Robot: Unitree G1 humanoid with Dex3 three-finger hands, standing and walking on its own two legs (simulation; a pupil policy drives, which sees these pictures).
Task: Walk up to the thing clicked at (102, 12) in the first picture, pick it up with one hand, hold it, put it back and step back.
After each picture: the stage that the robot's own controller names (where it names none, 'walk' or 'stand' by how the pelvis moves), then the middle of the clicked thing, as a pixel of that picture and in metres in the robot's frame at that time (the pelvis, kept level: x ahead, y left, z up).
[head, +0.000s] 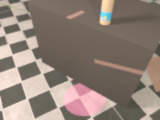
stand; (107, 4) +0.93 -0.15 +0.04
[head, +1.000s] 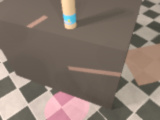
walk; (68, 6) +0.82 +0.12 +0.06
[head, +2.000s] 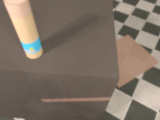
rise first; (26, 30) +0.52 +0.22 +0.09
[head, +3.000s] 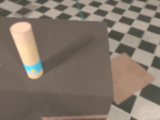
stand; (29, 53) +0.49 +0.23 +0.05
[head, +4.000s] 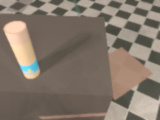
stand; (24, 53) +0.47 +0.24 +0.04
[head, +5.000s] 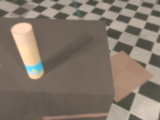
stand; (30, 53) +0.49 +0.23 +0.04
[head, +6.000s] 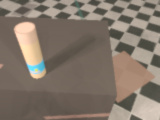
stand; (32, 53) +0.49 +0.22 +0.04
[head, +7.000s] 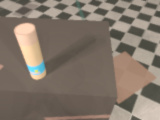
stand; (32, 54) +0.49 +0.22 +0.04
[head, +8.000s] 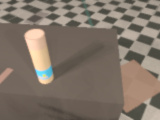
rise first; (41, 59) +0.48 +0.20 +0.04
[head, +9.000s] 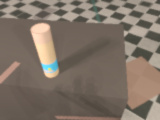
go down; (46, 53) +0.50 +0.20 +0.04
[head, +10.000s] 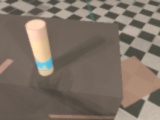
go down; (41, 50) +0.51 +0.19 +0.05
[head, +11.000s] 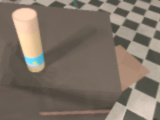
go down; (31, 44) +0.49 +0.18 +0.07
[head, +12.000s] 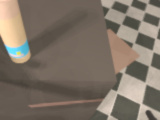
close in; (12, 31) +0.49 +0.20 +0.10
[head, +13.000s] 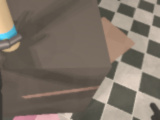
close; out of the picture +0.52 +0.20 +0.13
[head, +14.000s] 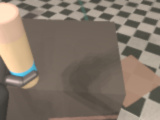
lift; (17, 54) +0.33 +0.18 +0.22
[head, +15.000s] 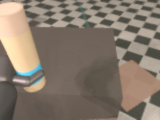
hold; (23, 53) +0.33 +0.17 +0.23
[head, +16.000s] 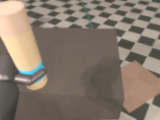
hold; (25, 52) +0.33 +0.17 +0.23
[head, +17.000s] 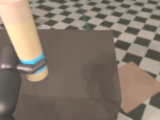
crouch; (26, 43) +0.36 +0.16 +0.24
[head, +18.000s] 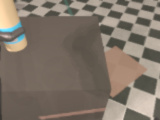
lower; (3, 11) +0.48 +0.20 +0.25
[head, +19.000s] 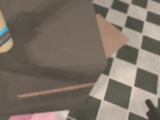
lower; out of the picture +0.52 +0.21 +0.13
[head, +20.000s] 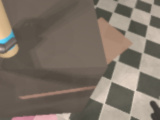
lower; out of the picture +0.50 +0.20 +0.12
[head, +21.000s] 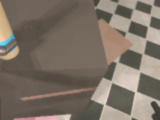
lower; out of the picture +0.49 +0.20 +0.12
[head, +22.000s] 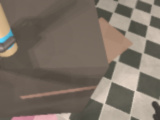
lower; out of the picture +0.50 +0.21 +0.13
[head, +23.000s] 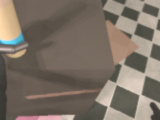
open; (5, 23) +0.49 +0.19 +0.12
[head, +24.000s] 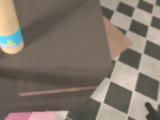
rise; (2, 16) +0.49 +0.19 +0.13
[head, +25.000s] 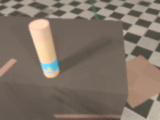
sink last; (46, 51) +0.49 +0.19 +0.08
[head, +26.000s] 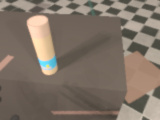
stand; (44, 48) +0.49 +0.19 +0.08
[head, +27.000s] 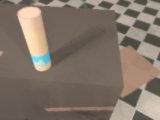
stand; (37, 42) +0.49 +0.19 +0.10
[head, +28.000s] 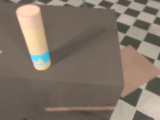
stand; (36, 41) +0.49 +0.19 +0.10
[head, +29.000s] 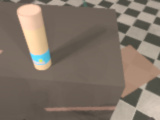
stand; (37, 41) +0.48 +0.18 +0.10
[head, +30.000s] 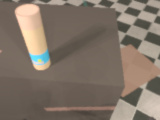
stand; (36, 41) +0.48 +0.19 +0.11
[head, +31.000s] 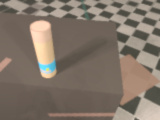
stand; (45, 52) +0.49 +0.17 +0.05
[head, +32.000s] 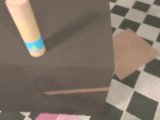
walk; (29, 29) +0.54 +0.22 +0.07
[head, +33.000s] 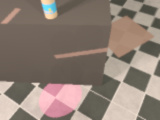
walk; out of the picture +0.82 +0.20 +0.06
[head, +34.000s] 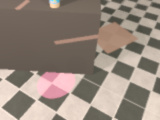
stand; out of the picture +1.10 +0.21 +0.06
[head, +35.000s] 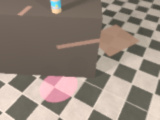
stand; out of the picture +1.08 +0.19 +0.04
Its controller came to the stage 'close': yes
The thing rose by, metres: 0.21
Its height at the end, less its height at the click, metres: +0.00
